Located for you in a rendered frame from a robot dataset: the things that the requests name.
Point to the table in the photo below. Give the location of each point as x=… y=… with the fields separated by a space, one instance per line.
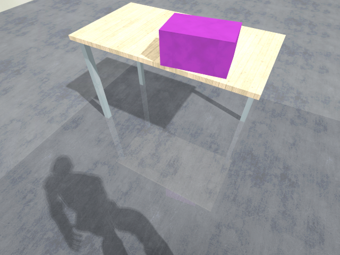
x=132 y=31

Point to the carton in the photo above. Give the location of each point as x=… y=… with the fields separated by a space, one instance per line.
x=198 y=44

